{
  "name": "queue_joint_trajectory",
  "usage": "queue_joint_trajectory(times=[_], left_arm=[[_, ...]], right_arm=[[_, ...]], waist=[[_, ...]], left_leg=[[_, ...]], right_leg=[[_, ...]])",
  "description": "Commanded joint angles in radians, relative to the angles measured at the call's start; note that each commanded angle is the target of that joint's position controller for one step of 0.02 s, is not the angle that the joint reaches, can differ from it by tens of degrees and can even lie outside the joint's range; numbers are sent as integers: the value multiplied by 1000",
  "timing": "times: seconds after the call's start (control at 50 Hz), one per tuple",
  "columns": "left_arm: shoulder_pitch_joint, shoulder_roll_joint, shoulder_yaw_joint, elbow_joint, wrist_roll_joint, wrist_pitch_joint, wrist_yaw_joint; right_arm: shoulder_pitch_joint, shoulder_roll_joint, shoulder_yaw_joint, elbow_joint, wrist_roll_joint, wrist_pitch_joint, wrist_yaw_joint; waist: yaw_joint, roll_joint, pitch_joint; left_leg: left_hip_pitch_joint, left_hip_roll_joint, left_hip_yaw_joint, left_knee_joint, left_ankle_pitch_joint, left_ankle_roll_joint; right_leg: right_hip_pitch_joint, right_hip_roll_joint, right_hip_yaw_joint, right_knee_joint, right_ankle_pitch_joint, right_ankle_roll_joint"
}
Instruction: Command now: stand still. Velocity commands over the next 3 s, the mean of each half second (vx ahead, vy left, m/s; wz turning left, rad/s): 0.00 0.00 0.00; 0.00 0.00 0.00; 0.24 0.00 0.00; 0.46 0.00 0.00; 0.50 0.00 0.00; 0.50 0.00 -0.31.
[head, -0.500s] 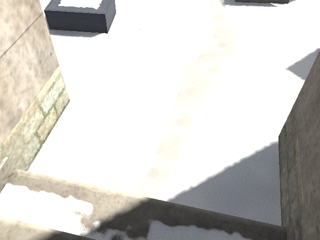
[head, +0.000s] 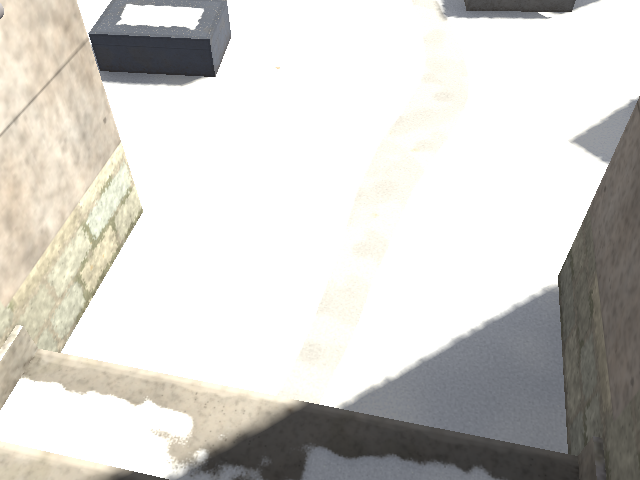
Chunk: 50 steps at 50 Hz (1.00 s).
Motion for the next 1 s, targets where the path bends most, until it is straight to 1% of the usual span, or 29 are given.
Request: queue_joint_trajectory(times=[0.02, 0.1, 0.12, 0.14, 0.24, 0.26, 0.28, 0.3, 0.32, 0.34, 0.36, 0.4, 0.42, 0.56, 0.6, 0.66, 1.0], left_arm=[[33, 62, 4, 2, 3, -9, 1], [38, 59, 0, 23, 4, -10, 1], [36, 60, -1, 28, 3, -12, 2], [48, 65, 2, 35, -1, -13, 4], [48, 50, -1, 50, 2, -18, 6], [94, 129, 27, 40, 55, -21, -109], [33, 41, 6, 30, 23, -14, -29], [54, 33, 1, 35, -2, -18, -5], [73, 42, 2, 50, -3, -17, 6], [64, 54, 4, 46, -1, -20, 9], [62, 59, 5, 43, 0, -23, 11], [70, 52, 2, 49, -1, -22, 8], [73, 49, 1, 50, 0, -22, 7], [90, 50, -2, 58, 3, -22, 8], [98, 50, -2, 59, 3, -23, 10], [105, 51, 0, 64, 4, -22, 11], [127, 42, 0, 66, 8, -22, 11]], right_arm=[[41, -77, -15, -9, -1, -7, -2], [49, -73, -16, 1, -2, -9, -2], [44, -77, -17, 3, -1, -9, -2], [55, -80, -18, 10, -2, -9, -5], [66, -74, -18, 20, -2, -13, -6], [81, -102, -42, 62, 30, -36, 96], [49, -82, -25, 3, -23, -21, 26], [55, -55, -22, 20, -16, -19, 6], [61, -49, -19, 25, -10, -16, -8], [62, -57, -21, 28, -7, -17, -11], [60, -64, -22, 26, -7, -18, -13], [71, -58, -21, 34, -2, -18, -14], [72, -57, -21, 35, -2, -17, -13], [73, -52, -20, 40, -4, -18, -13], [76, -53, -21, 41, -1, -18, -16], [71, -48, -20, 42, -2, -20, -16], [76, -45, -20, 44, -2, -22, -15]], waist=[[-2, 7, 26], [-1, 1, 39], [-1, 10, 43], [-1, 18, 42], [-2, -10, 42], [11, -25, 135], [-1, -24, 59], [6, -14, 43], [7, -8, 67], [5, -6, 44], [6, -4, 32], [4, -11, 21], [4, -14, 19], [3, -12, 20], [3, -9, 16], [3, -17, 21], [1, -12, 19]], left_leg=[[-36, 70, -60, -94, 129, 53], [-41, 69, -61, -111, 111, 52], [-43, 69, -59, -118, 117, 54], [-37, 69, -62, -122, 115, 56], [-29, 71, -65, -135, 117, 59], [-123, -29, 25, -145, -151, 21], [-54, 58, -51, -140, 74, 56], [-39, 73, -65, -139, 116, 53], [-43, 78, -63, -138, 138, 50], [-28, 80, -66, -131, 149, 53], [-18, 81, -65, -128, 168, 53], [-13, 81, -61, -127, 162, 55], [-12, 81, -61, -126, 163, 56], [-10, 83, -57, -121, 184, 58], [-7, 85, -58, -114, 199, 59], [-8, 86, -57, -111, 214, 60], [-12, 86, -52, -107, 220, 62]], right_leg=[[-16, -95, 100, -111, 94, -6], [-25, -95, 100, -124, 81, -3], [-29, -96, 100, -131, 94, -2], [-29, -101, 100, -134, 97, -1], [-32, -99, 97, -144, 96, 3], [-58, -21, 20, -161, -122, 0], [-54, -92, 90, -139, 24, -1], [-42, -98, 90, -143, 80, 0], [-57, -105, 90, -139, 93, 5], [-45, -108, 95, -134, 107, 2], [-45, -110, 97, -136, 123, 1], [-36, -108, 96, -134, 126, 1], [-37, -108, 96, -133, 129, 1], [-43, -110, 96, -128, 153, 1], [-43, -112, 96, -126, 171, 1], [-42, -109, 93, -126, 184, 3], [-29, -109, 94, -122, 203, 2]])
